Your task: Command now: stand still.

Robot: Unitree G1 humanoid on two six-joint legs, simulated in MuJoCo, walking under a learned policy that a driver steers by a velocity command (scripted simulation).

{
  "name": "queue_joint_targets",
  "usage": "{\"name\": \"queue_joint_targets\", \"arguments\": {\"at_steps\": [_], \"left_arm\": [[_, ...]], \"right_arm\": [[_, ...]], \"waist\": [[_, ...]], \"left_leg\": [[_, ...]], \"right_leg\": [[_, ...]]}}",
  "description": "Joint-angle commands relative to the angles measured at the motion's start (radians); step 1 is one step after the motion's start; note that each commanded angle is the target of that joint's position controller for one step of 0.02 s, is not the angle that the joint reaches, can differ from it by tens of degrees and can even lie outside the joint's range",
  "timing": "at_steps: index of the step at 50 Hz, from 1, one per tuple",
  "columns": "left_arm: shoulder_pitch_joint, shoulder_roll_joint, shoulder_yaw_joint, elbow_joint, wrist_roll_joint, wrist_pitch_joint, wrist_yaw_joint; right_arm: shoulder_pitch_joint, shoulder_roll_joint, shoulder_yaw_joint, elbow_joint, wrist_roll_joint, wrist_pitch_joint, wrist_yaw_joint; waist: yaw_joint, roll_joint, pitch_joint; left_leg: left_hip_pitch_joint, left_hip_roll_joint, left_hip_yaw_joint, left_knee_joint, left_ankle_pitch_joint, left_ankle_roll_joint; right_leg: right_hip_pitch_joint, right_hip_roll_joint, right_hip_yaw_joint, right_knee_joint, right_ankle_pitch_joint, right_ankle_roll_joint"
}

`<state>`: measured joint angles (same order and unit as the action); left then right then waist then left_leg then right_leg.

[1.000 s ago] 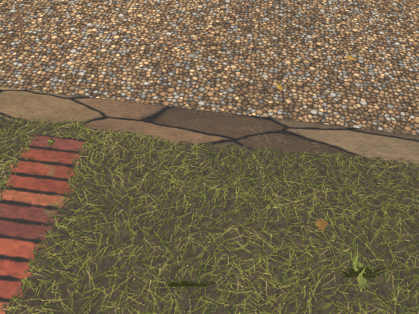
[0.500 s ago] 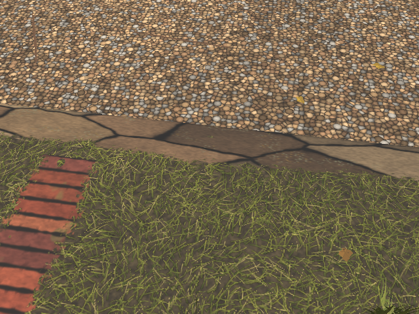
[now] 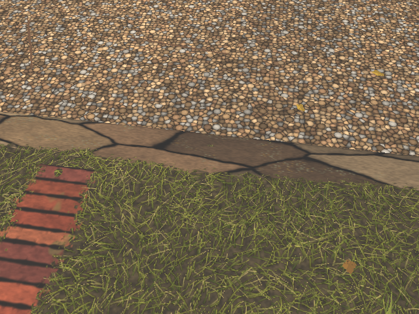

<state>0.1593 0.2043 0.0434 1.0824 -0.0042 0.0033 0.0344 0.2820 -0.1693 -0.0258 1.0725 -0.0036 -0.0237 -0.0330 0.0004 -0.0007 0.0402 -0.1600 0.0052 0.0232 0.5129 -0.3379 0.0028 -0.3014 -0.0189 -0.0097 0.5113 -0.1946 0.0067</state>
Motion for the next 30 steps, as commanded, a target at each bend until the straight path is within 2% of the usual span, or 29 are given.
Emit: {"name": "queue_joint_targets", "arguments": {"at_steps": [1,9,10,11,12,13,14,15,16,17,18,19,20,21,22,23,24,25,26,27,28,29,30], "left_arm": [[0.013,0.095,0.015,-0.019,-0.001,-0.003,0.005],[0.005,0.091,0.015,0.002,-0.001,0.003,0.009],[0.021,0.079,0.013,0.015,-0.001,0.004,0.009],[0.023,0.082,0.015,0.02,-0.006,0.005,0.009],[0.017,0.088,0.019,0.018,-0.01,0.003,0.008],[-0.016,0.088,0.02,0.003,-0.011,-0.006,0.006],[-0.059,0.075,0.017,-0.02,-0.015,-0.023,-0.001],[-0.085,0.06,0.013,-0.036,-0.019,-0.041,-0.01],[-0.096,0.06,0.014,-0.046,-0.024,-0.057,-0.019],[-0.097,0.064,0.016,-0.053,-0.029,-0.071,-0.027],[-0.087,0.066,0.016,-0.055,-0.035,-0.083,-0.034],[-0.058,0.065,0.019,-0.048,-0.038,-0.091,-0.039],[0.018,0.062,0.025,-0.015,-0.037,-0.095,-0.042],[0.125,0.075,0.039,0.033,-0.03,-0.092,-0.042],[0.255,0.108,0.057,0.068,-0.024,-0.09,-0.042],[0.388,0.216,0.083,0.081,-0.023,-0.092,-0.036],[0.433,0.217,0.067,0.087,-0.007,-0.107,-0.05],[0.322,0.163,0.043,0.06,-0.004,-0.121,-0.049],[0.24,0.116,0.027,0.029,-0.006,-0.127,-0.053],[0.181,0.109,0.018,0.008,-0.004,-0.128,-0.059],[0.16,0.096,0.009,-0.003,-0.002,-0.128,-0.062],[0.174,0.075,0.001,0.001,0.002,-0.121,-0.06],[0.209,0.075,-0.002,0.008,0.005,-0.117,-0.055]], "right_arm": [[0.078,-0.095,-0.015,-0.01,0.0,-0.002,-0.002],[0.082,-0.086,-0.013,-0.002,-0.001,0.0,-0.004],[0.106,-0.081,-0.013,0.011,0.0,0.002,-0.004],[0.114,-0.1,-0.02,0.014,0.007,0.005,-0.006],[0.109,-0.132,-0.03,0.006,0.013,0.006,-0.009],[0.124,-0.157,-0.038,-0.002,0.019,0.003,-0.012],[0.144,-0.191,-0.05,-0.005,0.027,-0.007,-0.012],[0.142,-0.214,-0.06,-0.007,0.031,-0.019,-0.013],[0.138,-0.2,-0.06,-0.011,0.026,-0.033,-0.012],[0.134,-0.183,-0.058,-0.015,0.022,-0.044,-0.008],[0.119,-0.176,-0.057,-0.022,0.027,-0.05,-0.003],[0.092,-0.176,-0.057,-0.029,0.034,-0.051,0.002],[0.055,-0.177,-0.057,-0.038,0.04,-0.048,0.007],[0.047,-0.181,-0.057,-0.045,0.037,-0.046,0.011],[0.014,-0.175,-0.053,-0.061,0.033,-0.05,0.013],[-0.004,-0.11,-0.037,-0.098,0.027,-0.059,0.011],[-0.017,-0.077,-0.03,-0.126,0.036,-0.075,0.01],[-0.028,-0.108,-0.038,-0.132,0.057,-0.086,0.016],[-0.035,-0.122,-0.04,-0.131,0.06,-0.093,0.024],[-0.036,-0.126,-0.046,-0.124,0.052,-0.096,0.022],[-0.043,-0.144,-0.057,-0.123,0.04,-0.093,0.02],[-0.039,-0.149,-0.064,-0.119,0.035,-0.086,0.024],[-0.042,-0.135,-0.064,-0.118,0.034,-0.078,0.028]], "waist": [[0.0,0.005,-0.023],[0.002,0.011,-0.007],[0.001,0.019,-0.027],[-0.002,0.04,-0.006],[-0.007,0.076,0.03],[-0.025,0.11,0.075],[-0.042,0.161,0.118],[-0.048,0.187,0.16],[-0.044,0.178,0.179],[-0.038,0.168,0.182],[-0.025,0.154,0.172],[0.0,0.136,0.154],[0.042,0.12,0.121],[0.077,0.105,0.072],[0.135,0.039,0.022],[0.164,-0.247,-0.034],[0.156,-0.317,-0.089],[0.096,-0.177,-0.012],[0.065,-0.108,0.026],[0.038,-0.06,0.046],[0.023,-0.056,0.055],[0.017,-0.066,0.047],[0.018,-0.076,0.041]], "left_leg": [[-0.116,0.037,-0.03,-0.115,0.186,0.022],[-0.116,0.033,-0.025,-0.13,0.163,0.021],[-0.107,0.029,-0.023,-0.146,0.052,0.027],[-0.122,0.033,-0.04,-0.165,-0.113,0.049],[-0.135,0.061,-0.089,-0.196,-0.284,0.083],[-0.13,0.123,-0.178,-0.251,-0.424,0.125],[-0.1,0.217,-0.303,-0.318,-0.497,0.174],[-0.094,0.302,-0.406,-0.353,-0.488,0.22],[-0.058,0.34,-0.442,-0.356,-0.416,0.241],[-0.011,0.346,-0.432,-0.338,-0.326,0.239],[0.015,0.33,-0.39,-0.312,-0.254,0.22],[-0.008,0.293,-0.321,-0.283,-0.199,0.192],[-0.091,0.237,-0.235,-0.238,-0.146,0.161],[-0.177,0.183,-0.177,-0.164,-0.045,0.14],[-0.262,0.125,-0.095,0.022,0.127,0.104],[-0.453,0.0,0.053,0.411,0.065,0.024],[-0.586,-0.059,-0.055,0.673,-0.208,0.024],[-0.677,0.016,-0.126,0.8,-0.163,0.056],[-0.688,0.065,-0.119,0.81,-0.054,0.084],[-0.672,0.101,-0.103,0.758,0.043,0.095],[-0.632,0.128,-0.094,0.69,0.103,0.094],[-0.587,0.136,-0.079,0.646,0.139,0.088],[-0.57,0.136,-0.059,0.612,0.161,0.076]], "right_leg": [[0.141,-0.026,0.026,-0.035,0.206,-0.045],[0.144,-0.025,0.027,-0.043,0.183,-0.04],[0.15,-0.009,0.008,-0.036,0.075,-0.04],[0.122,0.022,-0.023,-0.003,-0.096,-0.041],[0.057,0.051,-0.055,0.045,-0.255,-0.042],[-0.037,0.061,-0.071,0.109,-0.313,-0.043],[-0.133,0.058,-0.083,0.197,-0.272,-0.048],[-0.195,0.015,-0.05,0.274,-0.225,-0.062],[-0.264,-0.018,-0.022,0.323,-0.241,-0.076],[-0.309,-0.041,-0.004,0.333,-0.277,-0.089],[-0.299,-0.052,-0.003,0.276,-0.294,-0.1],[-0.207,-0.042,-0.026,0.168,-0.263,-0.106],[-0.02,0.001,-0.082,0.052,-0.159,-0.1],[0.172,0.056,-0.116,0.025,-0.068,-0.084],[0.325,0.015,-0.026,-0.016,-0.065,-0.1],[0.47,-0.221,0.377,-0.207,-0.177,-0.204],[0.502,-0.375,0.753,-0.355,-0.254,-0.315],[0.442,-0.391,0.698,-0.339,-0.308,-0.302],[0.384,-0.342,0.555,-0.335,-0.297,-0.258],[0.33,-0.297,0.439,-0.35,-0.222,-0.224],[0.291,-0.26,0.344,-0.359,-0.105,-0.196],[0.269,-0.22,0.261,-0.365,-0.016,-0.175],[0.267,-0.202,0.213,-0.369,0.07,-0.172]]}}
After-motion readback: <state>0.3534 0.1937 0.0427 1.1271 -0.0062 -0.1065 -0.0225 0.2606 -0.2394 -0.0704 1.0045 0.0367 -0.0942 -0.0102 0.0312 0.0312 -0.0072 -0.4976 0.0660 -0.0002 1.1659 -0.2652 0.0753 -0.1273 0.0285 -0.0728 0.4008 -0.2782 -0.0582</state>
